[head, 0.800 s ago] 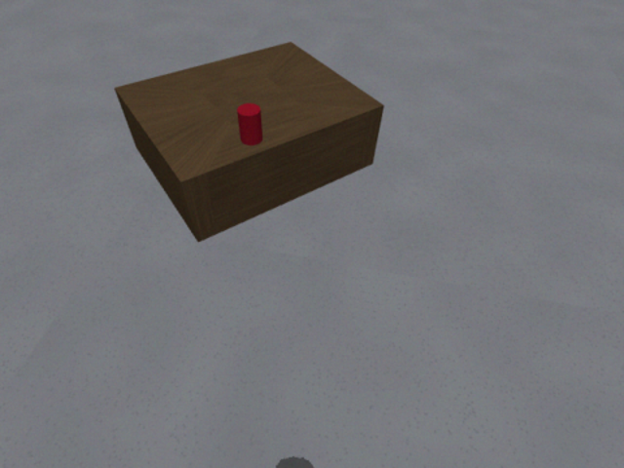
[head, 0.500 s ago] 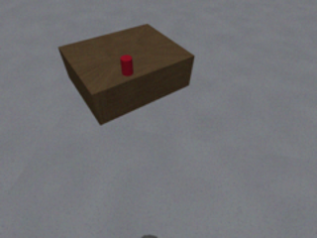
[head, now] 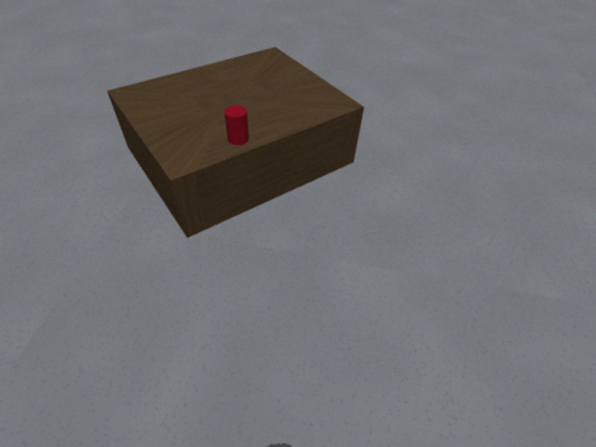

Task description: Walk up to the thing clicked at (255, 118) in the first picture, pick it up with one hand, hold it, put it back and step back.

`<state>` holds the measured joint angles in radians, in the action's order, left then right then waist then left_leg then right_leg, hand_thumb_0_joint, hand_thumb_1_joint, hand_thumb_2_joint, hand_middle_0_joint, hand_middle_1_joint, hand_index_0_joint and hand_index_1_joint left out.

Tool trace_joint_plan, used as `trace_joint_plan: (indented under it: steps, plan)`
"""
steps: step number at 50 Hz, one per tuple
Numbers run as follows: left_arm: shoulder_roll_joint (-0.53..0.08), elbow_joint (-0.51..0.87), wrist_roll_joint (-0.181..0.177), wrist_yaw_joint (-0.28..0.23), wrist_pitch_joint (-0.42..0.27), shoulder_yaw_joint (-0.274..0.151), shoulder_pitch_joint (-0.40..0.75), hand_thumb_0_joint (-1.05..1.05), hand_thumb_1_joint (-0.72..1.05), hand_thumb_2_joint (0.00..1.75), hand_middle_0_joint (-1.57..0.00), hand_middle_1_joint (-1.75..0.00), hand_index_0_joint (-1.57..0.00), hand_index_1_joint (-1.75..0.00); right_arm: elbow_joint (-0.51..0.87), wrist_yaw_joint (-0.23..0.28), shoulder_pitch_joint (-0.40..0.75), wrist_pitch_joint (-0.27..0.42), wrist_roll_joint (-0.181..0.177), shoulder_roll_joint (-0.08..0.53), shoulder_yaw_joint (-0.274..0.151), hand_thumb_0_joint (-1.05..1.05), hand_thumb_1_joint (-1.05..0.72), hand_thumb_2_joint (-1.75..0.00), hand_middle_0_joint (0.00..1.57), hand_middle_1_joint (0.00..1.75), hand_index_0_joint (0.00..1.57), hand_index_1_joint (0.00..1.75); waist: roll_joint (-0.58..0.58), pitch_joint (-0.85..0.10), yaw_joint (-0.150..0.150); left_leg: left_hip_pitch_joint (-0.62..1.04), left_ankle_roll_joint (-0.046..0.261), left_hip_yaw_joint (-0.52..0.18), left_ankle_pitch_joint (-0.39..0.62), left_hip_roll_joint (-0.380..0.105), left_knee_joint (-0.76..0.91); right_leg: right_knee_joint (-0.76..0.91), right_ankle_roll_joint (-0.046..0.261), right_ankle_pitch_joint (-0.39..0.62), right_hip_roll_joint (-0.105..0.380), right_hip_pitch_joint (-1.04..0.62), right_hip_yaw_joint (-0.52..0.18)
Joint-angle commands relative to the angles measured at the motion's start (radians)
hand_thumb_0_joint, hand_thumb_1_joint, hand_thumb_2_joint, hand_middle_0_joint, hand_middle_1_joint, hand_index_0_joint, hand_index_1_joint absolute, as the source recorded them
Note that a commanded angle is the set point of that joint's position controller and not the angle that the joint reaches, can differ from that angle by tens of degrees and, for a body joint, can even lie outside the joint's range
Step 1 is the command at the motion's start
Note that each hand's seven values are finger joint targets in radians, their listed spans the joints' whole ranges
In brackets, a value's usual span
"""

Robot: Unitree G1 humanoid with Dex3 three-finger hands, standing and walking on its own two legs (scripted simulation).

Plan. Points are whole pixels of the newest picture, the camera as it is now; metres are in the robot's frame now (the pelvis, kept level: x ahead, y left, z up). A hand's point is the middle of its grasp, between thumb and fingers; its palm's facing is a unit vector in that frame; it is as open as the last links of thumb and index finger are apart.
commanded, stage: stand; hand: right
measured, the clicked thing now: (237, 125) +1.35 +0.23 -0.39
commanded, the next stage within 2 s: walk up in 0.32 s
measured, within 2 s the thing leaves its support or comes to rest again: neither
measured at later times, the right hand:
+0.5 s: hand out of the picture +0.11 -0.25 -0.14, palm faces -0.19 +0.92 -0.36, open 7.4 cm
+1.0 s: hand (381, 350) +0.32 -0.15 -0.15, palm faces -0.35 +0.86 -0.37, open 7.4 cm
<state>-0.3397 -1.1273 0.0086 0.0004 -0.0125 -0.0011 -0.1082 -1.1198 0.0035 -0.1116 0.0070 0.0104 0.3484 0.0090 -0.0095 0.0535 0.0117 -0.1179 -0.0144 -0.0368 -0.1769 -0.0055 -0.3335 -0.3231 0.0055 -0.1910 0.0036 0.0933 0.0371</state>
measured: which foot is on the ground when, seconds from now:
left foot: down 0.00-0.36, up 0.38-0.62, down 0.64-1.00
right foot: down 0.00-0.64, up 0.66-1.00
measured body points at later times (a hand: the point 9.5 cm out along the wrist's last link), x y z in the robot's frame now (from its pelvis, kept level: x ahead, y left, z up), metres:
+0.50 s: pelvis +0.02 +0.02 +0.00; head +0.03 +0.03 +0.45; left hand +0.05 +0.34 -0.12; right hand +0.12 -0.30 -0.12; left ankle +0.04 +0.15 -0.71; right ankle -0.01 -0.11 -0.75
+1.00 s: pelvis +0.21 +0.09 -0.02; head +0.22 +0.10 +0.43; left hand +0.19 +0.43 -0.13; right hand +0.34 -0.20 -0.12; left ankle +0.12 +0.20 -0.75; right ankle +0.39 -0.01 -0.72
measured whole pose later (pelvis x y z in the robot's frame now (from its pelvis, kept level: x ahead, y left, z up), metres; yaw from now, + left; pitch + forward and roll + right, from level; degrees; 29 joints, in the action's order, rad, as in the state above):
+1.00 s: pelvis +0.21 +0.09 -0.02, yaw +21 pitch -2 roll +2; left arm -0.43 -0.87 0.03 0.11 -0.01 -0.09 -0.22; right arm -0.84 -0.04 -0.42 0.10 0.02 0.38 -0.05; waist 0.05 0.05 -0.01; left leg -0.11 0.00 -0.03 -0.35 0.01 -0.49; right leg -0.70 0.02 -0.20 0.12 0.51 0.00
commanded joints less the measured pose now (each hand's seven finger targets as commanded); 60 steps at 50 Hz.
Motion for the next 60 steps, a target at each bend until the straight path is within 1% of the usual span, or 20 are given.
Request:
trace_joint_plan:
  steps: [1,15,16,18,19,23,27,31,32,33,34,36,39,48,51,53,54,55,56,60]
  plan:
    - [-0.218,0.059,0.003,-0.009,-0.018,-0.043,0.038,0.0,0.9,0.9,-0.2,-0.3,-0.2,-0.3,0.059,0.01,0.032,0.024,-0.002,0.205,-0.036,0.0,-0.9,-0.9,0.2,0.3,0.2,0.3,0.009,-0.072,-0.006,-0.014,0.034,-0.079,0.127,-0.118,0.053,0.051,0.019,0.119,0.132,-0.023,-0.104]
    - [-0.217,0.058,0.003,-0.009,-0.021,-0.043,0.026,0.0,0.9,0.9,-0.2,-0.3,-0.2,-0.3,0.06,0.007,0.034,0.022,-0.001,0.212,-0.04,0.0,-0.9,-0.9,0.2,0.3,0.2,0.3,0.007,-0.056,-0.006,-0.015,0.036,-0.082,0.089,-0.114,0.062,0.068,0.017,0.082,0.13,-0.004,-0.107]
    - [-0.345,0.131,0.016,0.02,-0.037,-0.132,-0.03,0.0,0.9,0.9,-0.2,-0.3,-0.2,-0.3,0.142,-0.027,0.0,0.019,0.006,0.303,-0.111,0.0,-0.9,-0.9,0.2,0.3,0.2,0.3,0.035,-0.108,0.046,-0.253,0.094,-0.125,-0.357,-0.039,-0.037,-0.02,0.044,-0.407,0.09,-0.185,-0.039]
    - [-0.387,0.131,0.035,0.027,-0.04,-0.17,-0.146,0.0,0.9,0.9,-0.2,-0.3,-0.2,-0.3,0.234,-0.049,0.174,0.008,0.02,0.235,-0.097,0.0,-0.9,-0.9,0.2,0.3,0.2,0.3,0.251,0.0,0.15,-0.638,0.061,0.044,-0.24,0.016,-0.405,0.197,0.167,-0.641,0.373,-0.271,-0.322]
    - [-0.377,0.174,0.045,0.028,-0.05,-0.17,-0.117,0.0,0.9,0.9,-0.2,-0.3,-0.2,-0.3,0.268,-0.054,0.187,0.008,0.034,0.232,-0.106,0.0,-0.9,-0.9,0.2,0.3,0.2,0.3,0.208,0.046,0.145,-0.686,0.039,0.041,-0.232,-0.073,-0.535,0.255,0.241,-0.591,0.509,-0.193,-0.393]
    - [-0.333,0.266,0.052,0.038,-0.064,-0.164,0.02,0.0,0.9,0.9,-0.2,-0.3,-0.2,-0.3,0.249,-0.097,-0.013,0.011,0.017,0.263,-0.147,0.0,-0.9,-0.9,0.2,0.3,0.2,0.3,0.13,-0.005,0.027,-0.508,0.01,-0.004,-0.188,-0.152,-0.505,0.207,0.199,-0.431,0.383,-0.101,-0.132]
    - [-0.349,0.302,0.051,0.057,-0.055,-0.169,0.005,0.0,0.9,0.9,-0.2,-0.3,-0.2,-0.3,0.271,-0.118,-0.031,0.019,0.023,0.227,-0.155,0.0,-0.9,-0.9,0.2,0.3,0.2,0.3,0.159,0.017,0.032,-0.289,0.003,0.124,-0.079,-0.094,-0.328,0.116,0.15,-0.364,0.287,0.073,0.067]
    - [-0.278,0.324,0.053,0.067,-0.033,-0.142,-0.007,0.0,0.9,0.9,-0.2,-0.3,-0.2,-0.3,0.195,-0.078,-0.319,0.039,0.021,0.303,-0.197,0.0,-0.9,-0.9,0.2,0.3,0.2,0.3,-0.09,-0.094,-0.104,0.181,0.048,0.2,-0.162,0.019,-0.293,-0.363,0.123,-0.38,0.199,0.356,0.162]
    - [-0.2,0.336,0.046,0.076,-0.028,-0.117,-0.032,0.0,0.9,0.9,-0.2,-0.3,-0.2,-0.3,0.181,-0.054,-0.441,0.045,0.023,0.38,-0.215,0.0,-0.9,-0.9,0.2,0.3,0.2,0.3,-0.328,-0.088,-0.166,0.258,0.117,-0.069,-0.421,-0.097,-0.097,-0.744,0.084,-0.362,0.106,0.495,0.195]
    - [-0.173,0.384,0.022,0.077,-0.034,-0.098,-0.005,0.0,0.9,0.9,-0.2,-0.3,-0.2,-0.3,0.229,-0.046,-0.43,0.059,0.025,0.482,-0.217,0.0,-0.9,-0.9,0.2,0.3,0.2,0.3,-0.395,-0.054,-0.152,0.222,0.251,-0.716,-0.646,-0.358,0.178,-0.918,0.049,-0.426,-0.03,0.72,0.082]
    - [-0.301,0.396,0.03,0.073,-0.039,-0.115,0.044,0.0,0.9,0.9,-0.2,-0.3,-0.2,-0.3,0.266,-0.045,-0.341,0.06,-0.016,0.501,-0.217,0.0,-0.9,-0.9,0.2,0.3,0.2,0.3,-0.154,-0.026,-0.119,0.061,0.324,-0.875,-0.728,-0.454,0.256,-0.924,0.05,-0.36,0.075,0.66,-0.107]
    - [-0.32,0.323,0.004,0.072,-0.035,-0.121,-0.066,0.0,0.9,0.9,-0.2,-0.3,-0.2,-0.3,0.315,-0.035,-0.206,0.08,-0.008,0.409,-0.177,0.0,-0.9,-0.9,0.2,0.3,0.2,0.3,-0.054,0.016,-0.02,0.013,0.266,-0.55,-0.542,-0.346,0.137,-0.883,0.044,-0.224,0.149,0.61,-0.119]
    - [-0.314,0.281,0.011,0.084,-0.025,-0.134,-0.147,0.0,0.9,0.9,-0.2,-0.3,-0.2,-0.3,0.329,-0.028,-0.202,0.1,-0.008,0.345,-0.153,0.0,-0.9,-0.9,0.2,0.3,0.2,0.3,-0.102,0.004,0.013,-0.144,0.218,-0.295,-0.361,-0.242,0.11,-0.695,0.019,-0.148,0.152,0.428,-0.076]
    - [-0.264,0.391,0.022,0.111,-0.035,-0.14,0.027,0.0,0.9,0.9,-0.2,-0.3,-0.2,-0.3,0.369,-0.019,-0.301,0.126,-0.004,0.355,-0.161,0.0,-0.9,-0.9,0.2,0.3,0.2,0.3,-0.082,0.039,-0.044,-0.09,0.212,-0.214,-0.16,-0.224,0.072,-0.353,0.011,0.025,0.115,0.437,-0.026]
    - [-0.25,0.385,0.018,0.11,-0.044,-0.15,-0.009,0.0,0.9,0.9,-0.2,-0.3,-0.2,-0.3,0.383,-0.008,-0.273,0.121,0.004,0.351,-0.157,0.0,-0.9,-0.9,0.2,0.3,0.2,0.3,-0.104,0.004,-0.006,-0.142,0.184,-0.158,0.072,-0.215,-0.031,-0.3,0.023,0.007,0.076,0.26,0.014]
    - [-0.286,0.335,0.02,0.094,-0.057,-0.177,-0.216,0.0,0.9,0.9,-0.2,-0.3,-0.2,-0.3,0.397,0.003,-0.259,0.117,0.003,0.303,-0.138,0.0,-0.9,-0.9,0.2,0.3,0.2,0.3,0.008,-0.113,0.108,-0.208,0.127,-0.085,0.242,-0.144,-0.356,-0.224,0.053,-0.023,0.038,-0.051,0.009]
    - [-0.353,0.308,0.033,0.079,-0.067,-0.204,-0.349,0.0,0.9,0.9,-0.2,-0.3,-0.2,-0.3,0.402,0.003,-0.305,0.115,-0.001,0.225,-0.112,0.0,-0.9,-0.9,0.2,0.3,0.2,0.3,0.232,-0.178,0.157,-0.355,0.089,0.001,0.097,-0.037,-0.686,-0.117,0.069,-0.226,0.164,-0.207,-0.165]
    - [-0.431,0.328,0.025,0.07,-0.069,-0.207,-0.356,0.0,0.9,0.9,-0.2,-0.3,-0.2,-0.3,0.422,0.007,-0.314,0.114,-0.017,0.198,-0.101,0.0,-0.9,-0.9,0.2,0.3,0.2,0.3,0.39,-0.17,0.124,-0.589,0.057,0.071,-0.305,0.088,-0.86,0.102,0.143,-0.355,0.424,-0.269,-0.616]
    - [-0.424,0.348,0.015,0.067,-0.063,-0.199,-0.286,0.0,0.9,0.9,-0.2,-0.3,-0.2,-0.3,0.391,0.02,-0.276,0.106,-0.005,0.286,-0.119,0.0,-0.9,-0.9,0.2,0.3,0.2,0.3,0.271,-0.132,0.114,-0.582,0.064,-0.017,-0.328,0.016,-0.956,0.106,0.213,-0.403,0.458,-0.164,-0.658]
    - [-0.301,0.381,0.012,0.06,-0.065,-0.152,-0.154,0.0,0.9,0.9,-0.2,-0.3,-0.2,-0.3,0.316,-0.009,-0.307,0.099,-0.008,0.27,-0.116,0.0,-0.9,-0.9,0.2,0.3,0.2,0.3,0.19,0.024,0.02,-0.462,0.058,-0.014,-0.17,-0.088,-0.771,0.07,0.202,-0.158,0.282,0.111,-0.22]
